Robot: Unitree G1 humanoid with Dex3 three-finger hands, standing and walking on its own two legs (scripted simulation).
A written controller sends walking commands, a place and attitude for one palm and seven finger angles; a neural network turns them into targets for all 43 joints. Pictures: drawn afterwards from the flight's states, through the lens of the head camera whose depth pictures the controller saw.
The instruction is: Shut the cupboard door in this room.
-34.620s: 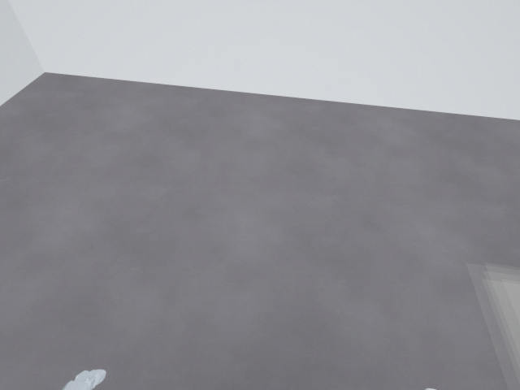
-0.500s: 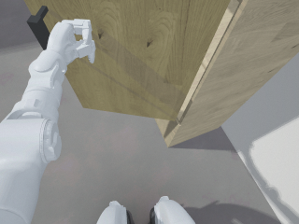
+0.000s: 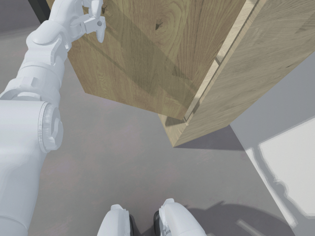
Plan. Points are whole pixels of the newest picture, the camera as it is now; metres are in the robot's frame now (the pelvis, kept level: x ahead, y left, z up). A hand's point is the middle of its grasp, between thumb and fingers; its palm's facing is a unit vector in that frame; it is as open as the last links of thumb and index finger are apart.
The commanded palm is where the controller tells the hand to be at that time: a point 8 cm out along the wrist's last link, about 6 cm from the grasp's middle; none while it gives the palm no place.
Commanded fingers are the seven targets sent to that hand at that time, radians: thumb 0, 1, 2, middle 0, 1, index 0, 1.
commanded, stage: pull the fist back off the door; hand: left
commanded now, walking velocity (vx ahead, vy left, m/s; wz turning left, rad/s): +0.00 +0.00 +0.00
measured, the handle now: (48, 6) +0.63 +0.17 +0.13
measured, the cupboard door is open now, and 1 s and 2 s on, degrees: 52 47 47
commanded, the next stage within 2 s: draw the hand back to the body in 0.90 s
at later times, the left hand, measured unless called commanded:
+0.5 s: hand (113, 20) +0.56 +0.03 +0.14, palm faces +0.03 -1.00 -0.01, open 3.1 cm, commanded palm +0.52 +0.08 +0.13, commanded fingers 0.00 0.90 0.90 -1.30 -1.50 -1.30 -1.50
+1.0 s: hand (108, 51) +0.49 +0.04 +0.14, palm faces -0.03 -1.00 -0.05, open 3.1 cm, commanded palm +0.47 +0.09 +0.13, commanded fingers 0.00 0.90 0.90 -1.30 -1.50 -1.30 -1.50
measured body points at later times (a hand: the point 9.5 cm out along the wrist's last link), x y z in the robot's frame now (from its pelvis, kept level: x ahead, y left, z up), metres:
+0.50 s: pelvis +0.02 -0.02 +0.02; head +0.13 -0.04 +0.46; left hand +0.56 +0.08 +0.14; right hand -0.04 -0.25 -0.10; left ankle +0.02 +0.09 -0.66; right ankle +0.01 -0.09 -0.66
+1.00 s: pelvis +0.01 -0.01 +0.03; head +0.08 -0.02 +0.48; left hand +0.48 +0.10 +0.14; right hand +0.08 -0.28 -0.09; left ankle +0.02 +0.09 -0.66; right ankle +0.01 -0.09 -0.66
